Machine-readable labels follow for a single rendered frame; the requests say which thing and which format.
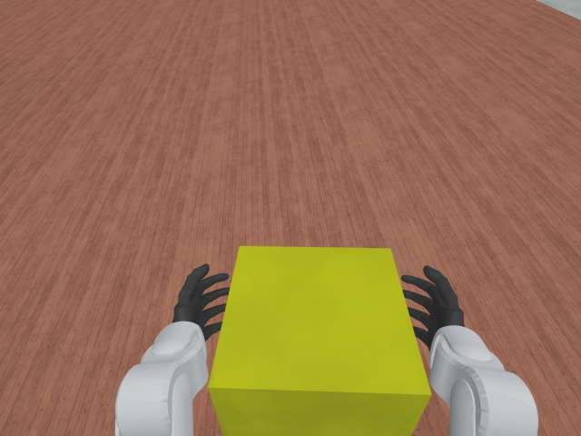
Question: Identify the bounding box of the carton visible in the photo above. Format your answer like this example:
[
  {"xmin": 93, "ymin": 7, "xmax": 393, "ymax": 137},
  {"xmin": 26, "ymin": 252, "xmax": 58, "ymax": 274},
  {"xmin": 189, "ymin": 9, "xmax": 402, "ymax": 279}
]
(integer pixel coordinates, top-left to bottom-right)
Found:
[{"xmin": 208, "ymin": 246, "xmax": 432, "ymax": 436}]

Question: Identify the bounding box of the left robot hand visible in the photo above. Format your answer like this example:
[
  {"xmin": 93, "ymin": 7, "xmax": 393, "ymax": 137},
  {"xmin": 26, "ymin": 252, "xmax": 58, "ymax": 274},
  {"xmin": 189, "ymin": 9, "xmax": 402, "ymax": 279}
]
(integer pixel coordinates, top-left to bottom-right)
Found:
[{"xmin": 172, "ymin": 263, "xmax": 230, "ymax": 341}]

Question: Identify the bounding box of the right robot hand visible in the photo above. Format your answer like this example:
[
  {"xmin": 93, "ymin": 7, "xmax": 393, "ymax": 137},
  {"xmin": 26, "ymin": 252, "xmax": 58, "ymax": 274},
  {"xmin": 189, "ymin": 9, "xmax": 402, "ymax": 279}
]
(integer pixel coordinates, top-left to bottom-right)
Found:
[{"xmin": 401, "ymin": 265, "xmax": 465, "ymax": 352}]

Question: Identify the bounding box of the robot right forearm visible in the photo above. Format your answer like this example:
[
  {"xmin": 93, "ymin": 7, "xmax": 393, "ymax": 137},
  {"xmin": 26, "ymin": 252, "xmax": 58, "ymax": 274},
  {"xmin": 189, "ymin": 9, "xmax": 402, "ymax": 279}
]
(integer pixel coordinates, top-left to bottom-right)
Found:
[{"xmin": 429, "ymin": 325, "xmax": 538, "ymax": 436}]

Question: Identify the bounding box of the robot left forearm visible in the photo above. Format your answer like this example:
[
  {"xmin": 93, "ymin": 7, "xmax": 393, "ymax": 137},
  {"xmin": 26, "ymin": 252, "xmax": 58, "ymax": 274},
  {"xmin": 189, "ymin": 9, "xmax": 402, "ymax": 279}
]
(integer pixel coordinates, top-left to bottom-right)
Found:
[{"xmin": 115, "ymin": 322, "xmax": 209, "ymax": 436}]

